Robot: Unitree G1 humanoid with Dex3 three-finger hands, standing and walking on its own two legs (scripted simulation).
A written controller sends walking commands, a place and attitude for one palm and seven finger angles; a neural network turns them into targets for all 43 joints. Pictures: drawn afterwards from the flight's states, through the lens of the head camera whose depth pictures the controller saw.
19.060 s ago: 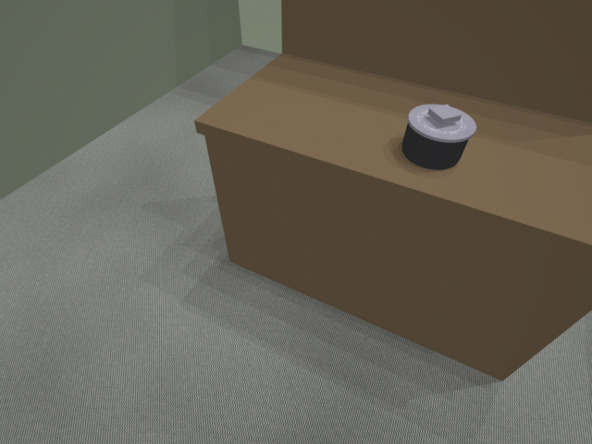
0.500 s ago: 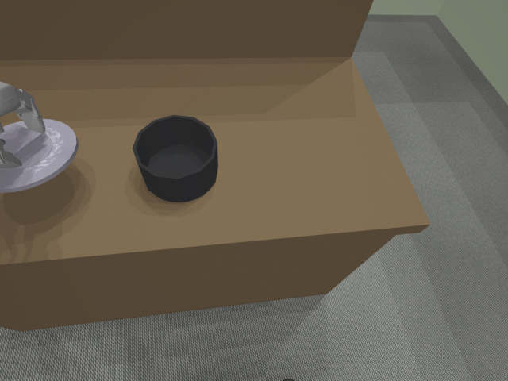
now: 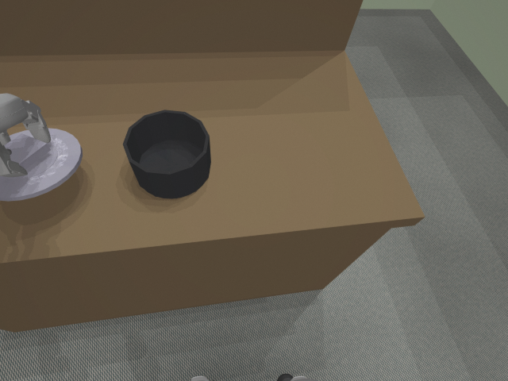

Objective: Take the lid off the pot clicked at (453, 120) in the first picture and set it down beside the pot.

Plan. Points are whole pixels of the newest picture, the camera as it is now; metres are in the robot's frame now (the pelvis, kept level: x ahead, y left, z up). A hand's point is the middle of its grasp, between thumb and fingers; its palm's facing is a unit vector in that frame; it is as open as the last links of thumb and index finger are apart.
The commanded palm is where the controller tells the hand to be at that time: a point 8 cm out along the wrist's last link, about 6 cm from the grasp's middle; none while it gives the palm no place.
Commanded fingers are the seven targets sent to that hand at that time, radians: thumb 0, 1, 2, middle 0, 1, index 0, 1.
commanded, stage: lower the lid onto the table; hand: left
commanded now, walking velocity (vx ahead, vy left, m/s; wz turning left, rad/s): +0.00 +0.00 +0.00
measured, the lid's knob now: (22, 151) +0.48 +0.34 +0.04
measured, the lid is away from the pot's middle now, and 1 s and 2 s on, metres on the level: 0.22 0.23 0.23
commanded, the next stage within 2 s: open the fingers wide in 0.90 s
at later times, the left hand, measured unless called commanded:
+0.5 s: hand (16, 163) +0.45 +0.34 +0.04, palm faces -0.50 -0.12 -0.86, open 9.2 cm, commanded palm +0.52 +0.35 +0.10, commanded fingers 0.00 0.44 1.11 -0.76 -1.02 -0.75 -1.01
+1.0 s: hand (25, 166) +0.47 +0.35 +0.02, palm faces -0.49 -0.11 -0.86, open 9.2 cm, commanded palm +0.49 +0.33 +0.06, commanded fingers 0.00 0.43 1.09 -0.75 -1.02 -0.74 -1.01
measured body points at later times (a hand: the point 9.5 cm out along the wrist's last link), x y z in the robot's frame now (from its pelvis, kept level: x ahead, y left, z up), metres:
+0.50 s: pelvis +0.00 +0.00 -0.01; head +0.11 +0.02 +0.42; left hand +0.47 +0.35 +0.09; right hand -0.01 -0.29 -0.12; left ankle +0.00 +0.07 -0.72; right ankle +0.00 -0.17 -0.72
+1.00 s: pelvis -0.01 +0.01 -0.02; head +0.13 +0.04 +0.40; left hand +0.49 +0.35 +0.07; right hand -0.03 -0.28 -0.12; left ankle +0.00 +0.07 -0.72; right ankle +0.00 -0.17 -0.72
